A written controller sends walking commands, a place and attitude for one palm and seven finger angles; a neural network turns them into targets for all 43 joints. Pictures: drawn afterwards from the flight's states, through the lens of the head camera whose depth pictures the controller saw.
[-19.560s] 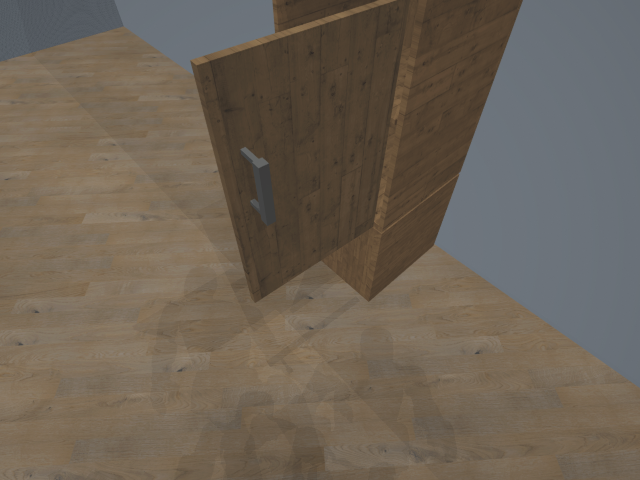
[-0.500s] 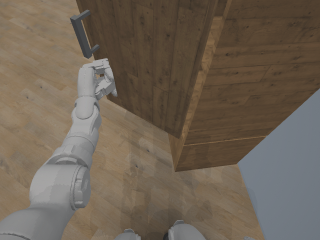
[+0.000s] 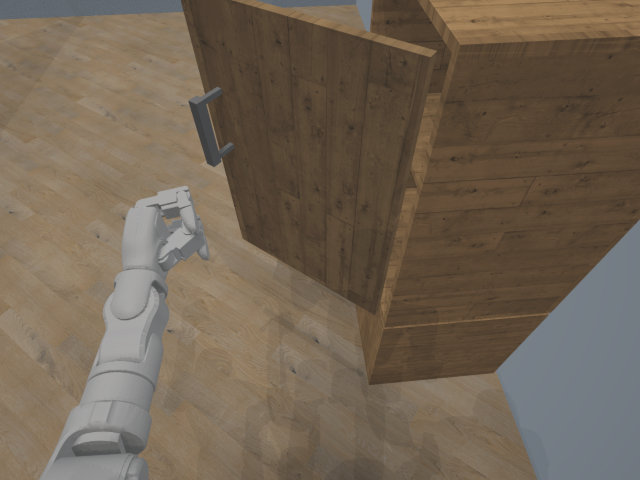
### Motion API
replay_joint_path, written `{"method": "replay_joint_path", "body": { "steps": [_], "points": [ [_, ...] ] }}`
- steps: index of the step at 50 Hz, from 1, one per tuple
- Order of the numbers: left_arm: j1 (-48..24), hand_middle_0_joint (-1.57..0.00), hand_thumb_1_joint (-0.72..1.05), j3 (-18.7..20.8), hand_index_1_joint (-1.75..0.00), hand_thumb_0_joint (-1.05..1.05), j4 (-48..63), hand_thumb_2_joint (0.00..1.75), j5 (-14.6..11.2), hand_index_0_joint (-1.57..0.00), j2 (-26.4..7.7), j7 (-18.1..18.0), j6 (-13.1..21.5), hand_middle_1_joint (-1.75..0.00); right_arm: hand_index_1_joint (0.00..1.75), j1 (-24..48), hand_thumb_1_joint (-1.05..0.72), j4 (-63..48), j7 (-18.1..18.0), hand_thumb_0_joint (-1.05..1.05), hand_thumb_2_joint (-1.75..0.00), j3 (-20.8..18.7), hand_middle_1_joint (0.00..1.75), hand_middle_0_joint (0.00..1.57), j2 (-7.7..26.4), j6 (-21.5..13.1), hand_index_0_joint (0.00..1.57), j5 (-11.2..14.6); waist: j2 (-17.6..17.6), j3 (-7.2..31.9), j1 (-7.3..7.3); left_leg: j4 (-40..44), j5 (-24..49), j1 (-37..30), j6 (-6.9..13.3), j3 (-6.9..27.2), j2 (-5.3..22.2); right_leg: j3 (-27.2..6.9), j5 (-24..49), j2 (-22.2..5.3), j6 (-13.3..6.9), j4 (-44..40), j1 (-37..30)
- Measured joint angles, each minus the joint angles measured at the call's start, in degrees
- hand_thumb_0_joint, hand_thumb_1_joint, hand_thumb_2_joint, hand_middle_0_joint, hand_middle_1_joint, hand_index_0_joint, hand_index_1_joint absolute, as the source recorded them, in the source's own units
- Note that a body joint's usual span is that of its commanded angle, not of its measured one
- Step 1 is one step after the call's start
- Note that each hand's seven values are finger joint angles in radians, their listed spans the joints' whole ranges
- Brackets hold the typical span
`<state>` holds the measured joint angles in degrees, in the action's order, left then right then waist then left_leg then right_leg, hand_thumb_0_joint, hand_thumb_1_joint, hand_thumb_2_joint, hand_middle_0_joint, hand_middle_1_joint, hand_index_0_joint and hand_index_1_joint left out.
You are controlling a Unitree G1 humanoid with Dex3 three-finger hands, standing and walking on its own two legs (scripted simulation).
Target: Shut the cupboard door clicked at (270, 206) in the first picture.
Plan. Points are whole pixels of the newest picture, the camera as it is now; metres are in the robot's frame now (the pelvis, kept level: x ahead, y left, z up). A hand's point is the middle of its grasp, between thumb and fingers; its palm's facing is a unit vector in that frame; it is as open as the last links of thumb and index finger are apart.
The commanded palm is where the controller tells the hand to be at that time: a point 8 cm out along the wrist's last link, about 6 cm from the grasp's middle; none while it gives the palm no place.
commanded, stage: draw the hand back to the body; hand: left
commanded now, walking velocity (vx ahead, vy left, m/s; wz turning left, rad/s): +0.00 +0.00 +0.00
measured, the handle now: (214, 127) +0.68 +0.19 +0.06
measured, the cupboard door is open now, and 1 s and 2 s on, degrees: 50 50 50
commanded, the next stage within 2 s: step back with the hand held close in 1.16 s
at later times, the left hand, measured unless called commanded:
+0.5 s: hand (70, 310) +0.26 +0.24 +0.15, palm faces +0.32 -0.90 -0.28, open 4.0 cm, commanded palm +0.22 +0.28 +0.17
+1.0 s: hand out of the picture +0.19 +0.29 +0.18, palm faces +0.50 -0.77 -0.40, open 7.3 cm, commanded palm +0.14 +0.32 +0.20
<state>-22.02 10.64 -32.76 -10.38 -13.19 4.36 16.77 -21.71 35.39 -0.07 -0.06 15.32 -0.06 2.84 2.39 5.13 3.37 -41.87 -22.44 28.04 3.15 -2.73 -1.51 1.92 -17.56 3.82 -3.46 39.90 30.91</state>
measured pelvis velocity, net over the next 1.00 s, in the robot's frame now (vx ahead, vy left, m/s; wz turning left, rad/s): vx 0.01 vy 0.02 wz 0.05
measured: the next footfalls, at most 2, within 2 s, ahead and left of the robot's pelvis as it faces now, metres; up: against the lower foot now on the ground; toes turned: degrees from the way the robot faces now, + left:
none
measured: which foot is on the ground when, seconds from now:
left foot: down 0.00-1.00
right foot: down 0.00-1.00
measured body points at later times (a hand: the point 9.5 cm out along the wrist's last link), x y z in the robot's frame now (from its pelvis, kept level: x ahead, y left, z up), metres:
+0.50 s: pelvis +0.02 +0.01 +0.03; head +0.01 -0.01 +0.48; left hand +0.24 +0.29 +0.16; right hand +0.23 -0.18 -0.05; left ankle -0.02 +0.08 -0.71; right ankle +0.02 -0.08 -0.71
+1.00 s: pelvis +0.01 +0.02 +0.03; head +0.00 -0.01 +0.48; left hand +0.16 +0.33 +0.20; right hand +0.21 -0.20 -0.06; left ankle -0.02 +0.08 -0.71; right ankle +0.02 -0.08 -0.71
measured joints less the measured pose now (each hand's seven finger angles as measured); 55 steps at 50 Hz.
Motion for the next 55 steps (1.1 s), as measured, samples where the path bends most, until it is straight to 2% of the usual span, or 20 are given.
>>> {"method": "replay_joint_path", "body": {
  "steps": [5,8,11,16,21,31,42,49,55],
  "points": [
    [6.78,-1.28,0.9,-1.94,-1.47,0.02,8.84,0.9,-1.43,-1.27,0.39,1.75,-4.8,-1.47,0.3,4.89,-0.91,-1.37,-1.2,0.01,-0.9,0.21,0.3,0.2,0.5,-1.66,0.2,0.83,0.24,-0.3,-1.89,2.78,0.98,-4.49,0.18,0.52,-0.64,0.29,0.48,-0.57,0.24,-2.36,-4.55],
    [11.43,-1.24,0.9,-4.55,-1.43,0.02,15.39,0.9,1.73,-1.23,-0.55,-1.21,-7.25,-1.43,0.3,8.48,-0.91,-2.12,-2.3,0.01,-0.9,0.27,0.3,0.2,-0.19,-1.34,0.2,0.67,0.08,-1.3,-3.09,5.7,2.01,-8.49,0.33,0.53,-1.05,0.09,1.04,-0.87,0.42,-4.58,-8.29],
    [15.23,-1.18,0.89,-6.11,-1.36,0.02,20.32,0.9,3.86,-1.17,-1.3,-3.85,-9.13,-1.36,0.3,11.55,-0.91,-2.69,-3.28,0.01,-0.9,0.89,0.3,0.2,-1.0,-0.59,0.2,0.49,-0.02,-2.35,-4.09,8.96,3.32,-12.34,0.3,0.95,-1.28,0.28,2.11,-1.03,0.49,-7.7,-12.22],
    [20.91,-1.06,0.89,-5.42,-1.24,0.01,26.8,0.9,5.39,-1.06,-2.2,-6.3,-12.02,-1.23,0.3,14.14,-0.91,-3.61,-3.71,0.01,-0.9,2.29,0.3,0.2,-2.19,0.03,0.2,-0.06,0.01,-3.75,-5.42,13.39,5.0,-17.42,0.26,1.75,-1.44,0.77,3.68,-1.1,0.55,-12.43,-17.65],
    [27.51,-0.93,0.89,-3.6,-1.09,0.02,34.1,0.9,6.05,-0.93,-3.06,-7.57,-13.92,-1.09,0.3,13.74,-0.9,-3.71,-3.27,0.01,-0.9,3.14,0.3,0.2,-2.77,-0.22,0.2,-0.88,0.86,-4.48,-6.43,16.67,6.03,-21.09,0.4,2.21,-1.65,0.97,4.66,-1.22,0.78,-15.89,-21.53],
    [38.74,-0.66,0.89,1.63,-0.8,0.02,45.39,0.9,6.38,-0.66,-4.64,-8.61,-14.67,-0.79,0.3,10.74,-0.9,-1.05,-2.78,0.01,-0.9,2.88,0.3,0.21,-2.8,-0.27,0.2,-1.83,2.31,-5.13,-6.99,19.01,6.57,-23.78,0.8,2.44,-2.05,1.0,5.07,-1.55,1.31,-18.17,-24.27],
    [50.03,-0.36,0.89,9.87,-0.47,0.01,53.88,0.9,5.94,-0.36,-7.67,-9.47,-12.54,-0.47,0.3,9.01,-0.9,0.53,-2.84,0.01,-0.9,0.69,0.3,0.21,-1.85,-2.42,0.2,-1.84,2.81,-4.4,-6.96,18.23,6.13,-23.49,0.95,2.02,-1.98,0.62,4.94,-1.48,1.54,-17.69,-24.01],
    [48.4,-0.25,0.89,9.08,-0.35,0.01,52.76,0.9,6.49,-0.25,-5.77,-10.26,-11.79,-0.35,0.3,9.74,-0.9,1.11,-3.4,0.01,-0.9,0.24,0.3,0.2,-1.09,-4.01,0.2,-1.87,2.51,-5.11,-7.72,17.65,6.51,-22.86,1.13,2.4,-2.38,1.09,4.93,-1.95,1.61,-16.75,-23.38],
    [48.08,-0.22,0.89,8.2,-0.32,0.01,53.02,0.9,6.54,-0.22,-5.73,-10.12,-11.73,-0.31,0.3,10.35,-0.9,0.94,-3.53,0.01,-0.9,0.77,0.3,0.2,-2.03,-4.9,0.2,-1.98,1.76,-4.97,-7.36,17.63,6.53,-23.08,0.97,2.18,-2.15,0.89,5.1,-1.7,1.42,-16.82,-23.55]
  ]
}}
